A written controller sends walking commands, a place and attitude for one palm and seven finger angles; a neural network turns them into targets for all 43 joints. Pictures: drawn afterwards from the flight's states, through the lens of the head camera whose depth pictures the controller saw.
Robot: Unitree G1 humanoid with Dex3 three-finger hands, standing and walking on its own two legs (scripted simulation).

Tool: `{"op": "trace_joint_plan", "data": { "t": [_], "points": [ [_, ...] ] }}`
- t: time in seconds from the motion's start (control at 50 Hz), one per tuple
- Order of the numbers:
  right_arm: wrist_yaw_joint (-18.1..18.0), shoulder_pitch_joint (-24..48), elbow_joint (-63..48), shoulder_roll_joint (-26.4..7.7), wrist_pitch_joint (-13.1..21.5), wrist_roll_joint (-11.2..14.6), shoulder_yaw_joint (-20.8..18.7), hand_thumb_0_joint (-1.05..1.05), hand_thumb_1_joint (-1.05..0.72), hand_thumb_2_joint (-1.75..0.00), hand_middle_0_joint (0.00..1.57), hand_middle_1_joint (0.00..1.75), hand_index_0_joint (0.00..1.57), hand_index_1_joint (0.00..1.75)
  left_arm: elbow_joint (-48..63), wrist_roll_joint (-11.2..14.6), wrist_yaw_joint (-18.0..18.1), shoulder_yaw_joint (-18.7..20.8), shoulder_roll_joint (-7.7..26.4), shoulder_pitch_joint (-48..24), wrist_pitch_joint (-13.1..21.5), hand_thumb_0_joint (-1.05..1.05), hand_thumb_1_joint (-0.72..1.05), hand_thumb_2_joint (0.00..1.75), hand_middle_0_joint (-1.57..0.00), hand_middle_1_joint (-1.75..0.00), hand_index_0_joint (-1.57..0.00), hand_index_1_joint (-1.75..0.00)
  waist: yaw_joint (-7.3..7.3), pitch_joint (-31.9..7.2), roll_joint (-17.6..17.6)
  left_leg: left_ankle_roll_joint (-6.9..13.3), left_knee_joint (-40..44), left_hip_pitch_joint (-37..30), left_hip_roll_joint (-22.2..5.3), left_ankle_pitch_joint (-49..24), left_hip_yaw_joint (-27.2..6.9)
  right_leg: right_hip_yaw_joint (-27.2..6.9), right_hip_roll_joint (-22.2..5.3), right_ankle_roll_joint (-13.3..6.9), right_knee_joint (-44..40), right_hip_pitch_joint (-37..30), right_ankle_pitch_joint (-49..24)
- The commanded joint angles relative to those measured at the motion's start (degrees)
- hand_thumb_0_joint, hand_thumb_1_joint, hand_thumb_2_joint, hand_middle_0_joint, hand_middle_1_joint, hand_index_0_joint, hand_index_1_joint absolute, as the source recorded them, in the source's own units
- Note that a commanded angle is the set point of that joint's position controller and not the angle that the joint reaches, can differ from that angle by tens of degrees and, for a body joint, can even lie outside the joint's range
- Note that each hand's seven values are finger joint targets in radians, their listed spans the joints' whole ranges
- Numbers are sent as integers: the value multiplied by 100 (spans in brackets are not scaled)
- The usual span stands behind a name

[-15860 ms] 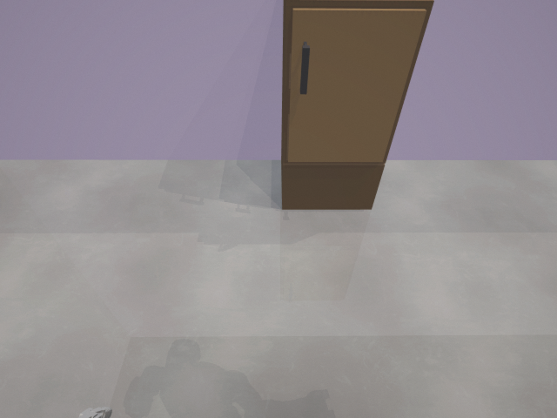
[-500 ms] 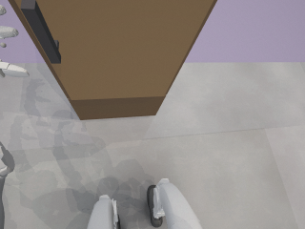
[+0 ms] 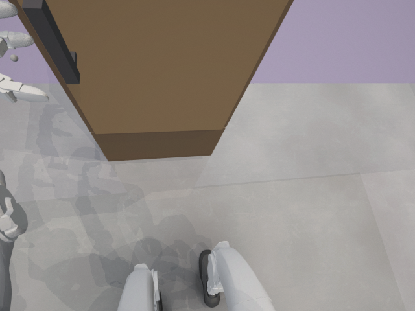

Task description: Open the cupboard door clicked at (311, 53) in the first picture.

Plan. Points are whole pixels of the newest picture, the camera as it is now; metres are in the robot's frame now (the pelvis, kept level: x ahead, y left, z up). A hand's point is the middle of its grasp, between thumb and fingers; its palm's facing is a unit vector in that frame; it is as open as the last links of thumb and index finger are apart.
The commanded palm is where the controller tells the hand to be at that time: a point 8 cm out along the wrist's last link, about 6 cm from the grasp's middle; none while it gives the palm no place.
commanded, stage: slide the fingers in behind the handle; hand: left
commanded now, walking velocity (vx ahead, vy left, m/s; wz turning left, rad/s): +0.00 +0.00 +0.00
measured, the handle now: (57, 37) +0.57 +0.19 +0.07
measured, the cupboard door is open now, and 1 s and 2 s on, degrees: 0 0 0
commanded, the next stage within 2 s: move the hooked fingers beside the handle in 1.16 s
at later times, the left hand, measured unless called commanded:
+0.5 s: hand (27, 63) +0.52 +0.23 +0.07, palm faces +0.03 -1.00 -0.02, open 14.5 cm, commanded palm +0.50 +0.25 +0.07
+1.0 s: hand (35, 66) +0.51 +0.22 +0.07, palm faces +0.07 -1.00 -0.03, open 15.0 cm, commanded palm +0.50 +0.23 +0.07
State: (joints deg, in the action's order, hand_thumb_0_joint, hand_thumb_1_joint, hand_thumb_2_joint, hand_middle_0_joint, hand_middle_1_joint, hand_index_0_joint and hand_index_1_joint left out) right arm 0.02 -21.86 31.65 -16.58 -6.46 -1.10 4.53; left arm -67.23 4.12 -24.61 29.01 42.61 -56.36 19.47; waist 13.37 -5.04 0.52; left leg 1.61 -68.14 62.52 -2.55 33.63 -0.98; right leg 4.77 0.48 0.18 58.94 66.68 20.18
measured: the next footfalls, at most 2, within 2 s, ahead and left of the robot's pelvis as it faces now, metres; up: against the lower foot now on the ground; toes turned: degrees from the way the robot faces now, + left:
none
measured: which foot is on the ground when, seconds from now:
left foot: down 0.00-1.00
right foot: down 0.00-1.00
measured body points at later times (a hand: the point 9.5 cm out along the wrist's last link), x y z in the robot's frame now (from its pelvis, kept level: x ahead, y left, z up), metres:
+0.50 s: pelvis +0.01 +0.00 +0.01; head +0.16 +0.04 +0.43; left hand +0.51 +0.29 +0.07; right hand +0.01 -0.26 -0.09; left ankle -0.03 +0.09 -0.64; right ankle +0.06 -0.13 -0.64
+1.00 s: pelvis +0.00 -0.01 +0.01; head +0.16 +0.03 +0.43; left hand +0.50 +0.27 +0.07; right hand +0.02 -0.27 -0.10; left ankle -0.03 +0.09 -0.64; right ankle +0.06 -0.13 -0.64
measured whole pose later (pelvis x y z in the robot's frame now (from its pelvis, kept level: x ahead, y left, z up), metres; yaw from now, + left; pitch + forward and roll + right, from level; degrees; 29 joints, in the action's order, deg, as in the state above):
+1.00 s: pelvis +0.00 -0.01 +0.01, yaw +3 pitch +25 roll -4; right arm 1.5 -21.2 35.9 -15.3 -5.1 -2.4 2.7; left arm -68.8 6.6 -13.8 19.1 31.4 -55.4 24.4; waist 9.9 -6.0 0.8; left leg 0.8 -66.4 58.7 -0.9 32.9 -2.8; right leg 6.3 -1.2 -0.5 58.8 62.5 21.4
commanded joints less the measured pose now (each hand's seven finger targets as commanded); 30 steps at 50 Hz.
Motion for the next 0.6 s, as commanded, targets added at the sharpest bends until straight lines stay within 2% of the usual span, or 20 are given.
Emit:
{"op": "trace_joint_plan", "data": {
  "t": [0.0,0.02,0.06,0.08,0.1,0.12,0.2,0.24,0.28,0.32,0.34,0.36,0.38,0.4,0.44,0.5,0.52,0.54,0.56,0.58],
  "points": [
    [-61,-1227,-119,-1106,49,-17,-414,0,-90,-90,20,30,20,30,1248,137,118,-113,1307,-2333,319,0,-50,30,-30,-120,-30,-120,26,-3150,1461,-86,897,-2017,43,-3389,-330,-180,203,-117,-335,-2044,-1567],
    [-59,-1264,-134,-1101,58,-22,-429,0,-90,-90,20,30,20,30,1240,160,154,-66,1265,-2293,342,0,-50,30,-30,-120,-30,-120,21,-3134,1447,-74,876,-2066,43,-3486,-337,-174,214,-143,-326,-1990,-1607],
    [-50,-1271,-140,-1115,57,-33,-439,0,-90,-90,20,30,20,30,1346,158,231,150,1512,-2267,397,0,-50,30,-30,-120,-30,-120,-65,-3386,1349,-86,896,-2007,60,-3449,-319,-204,210,-129,-317,-2276,-1698],
    [-39,-1245,-153,-1084,69,-32,-435,0,-90,-90,20,30,20,30,1375,146,249,89,1418,-2202,420,0,-50,30,-30,-120,-30,-120,-81,-3421,1403,-86,902,-2008,70,-3469,-287,-224,208,-133,-319,-2350,-1760],
    [-28,-1246,-154,-1071,69,-29,-434,0,-90,-90,20,30,20,30,1232,133,269,46,1315,-2071,416,0,-50,30,-30,-120,-30,-120,-92,-3292,1256,-84,924,-1933,73,-3410,-294,-206,210,-136,-328,-2346,-1723],
    [-32,-1255,-163,-1072,67,-33,-435,0,-90,-90,20,30,20,30,1283,141,287,42,1299,-2095,459,0,-50,30,-30,-120,-30,-120,-71,-3223,1312,-87,935,-2001,59,-3511,-306,-196,218,-155,-322,-2293,-1756],
    [6,-1242,-159,-1047,54,-31,-473,0,-90,-90,20,30,20,30,1378,183,345,-59,1017,-1890,491,0,-50,30,-30,-120,-30,-120,-134,-3200,1295,-135,1006,-2193,44,-3693,-316,-170,216,-139,-380,-2277,-1749],
    [12,-1231,-138,-1041,48,-39,-485,0,-90,-90,20,30,20,30,1534,209,373,-145,890,-2036,553,0,-50,30,-30,-120,-30,-120,-117,-3252,1391,-162,1010,-2340,37,-3795,-326,-179,221,-142,-385,-2221,-1755],
    [29,-1224,-128,-1013,58,-51,-507,0,-90,-90,20,30,20,30,1563,220,396,-237,684,-1921,602,0,-50,30,-30,-120,-30,-120,-130,-3260,1311,-172,1025,-2401,41,-3799,-327,-163,224,-142,-404,-2243,-1744],
    [13,-1224,-109,-1017,62,-41,-508,0,-90,-90,20,30,20,30,1433,245,426,-262,621,-1887,641,0,-50,30,-30,-120,-30,-120,-69,-3031,1047,-117,1037,-2220,56,-3597,-301,-177,228,-149,-436,-2276,-1741],
    [13,-1204,-72,-1005,62,-37,-499,0,-90,-90,20,30,20,30,1458,213,423,-404,516,-2058,666,0,-50,30,-30,-120,-30,-120,-57,-3012,1211,-157,1076,-2282,56,-3571,-322,-171,222,-145,-433,-2192,-1641],
    [10,-1218,-49,-1005,59,-49,-521,0,-90,-90,20,30,20,30,1431,206,450,-362,510,-2018,690,0,-50,30,-30,-120,-30,-120,-86,-3016,1202,-183,1086,-2360,51,-3645,-349,-152,217,-149,-431,-2167,-1619],
    [21,-1209,-58,-1000,68,-52,-528,0,-90,-90,20,30,20,30,1472,200,466,-465,367,-1978,708,0,-50,30,-30,-120,-30,-120,-94,-3104,1232,-189,1079,-2431,59,-3645,-346,-157,214,-144,-437,-2128,-1566],
    [29,-1169,-30,-977,78,-55,-531,0,-90,-90,20,30,20,30,1487,200,482,-611,197,-2087,734,0,-50,30,-30,-120,-30,-120,-50,-3003,1329,-207,1088,-2476,60,-3579,-343,-144,212,-147,-459,-2013,-1484],
    [32,-1216,28,-994,76,-75,-548,0,-90,-90,20,30,20,30,1499,195,532,-583,209,-2138,794,0,-50,30,-30,-120,-30,-120,-61,-3081,1304,-248,1067,-2626,44,-3793,-397,-119,215,-160,-430,-1961,-1520],
    [52,-1167,96,-959,91,-90,-566,0,-90,-90,20,30,20,30,1421,176,592,-974,-292,-2269,823,0,-50,30,-30,-120,-30,-120,48,-2930,1310,-266,1061,-2696,48,-3701,-416,-93,205,-153,-463,-1759,-1390],
    [43,-1201,103,-962,106,-100,-571,0,-90,-90,20,30,20,30,1536,196,614,-1029,-348,-2406,875,0,-50,30,-30,-120,-30,-120,88,-2915,1383,-299,1059,-2846,41,-3917,-474,-65,206,-171,-451,-1690,-1428],
    [57,-1205,137,-983,100,-110,-590,0,-90,-90,20,30,20,30,1617,170,639,-934,-217,-2411,913,0,-50,30,-30,-120,-30,-120,0,-3175,1476,-332,1043,-2945,37,-3988,-486,-83,203,-168,-427,-1737,-1437],
    [65,-1192,142,-974,101,-115,-593,0,-90,-90,20,30,20,30,1585,141,661,-984,-272,-2377,927,0,-50,30,-30,-120,-30,-120,3,-3252,1429,-325,1018,-2938,51,-3994,-477,-94,202,-172,-410,-1781,-1482],
    [76,-1167,156,-942,107,-111,-593,0,-90,-90,20,30,20,30,1513,136,678,-1151,-491,-2384,913,0,-50,30,-30,-120,-30,-120,76,-3126,1345,-298,1018,-2869,61,-3889,-451,-89,203,-159,-445,-1764,-1479]
  ]
}}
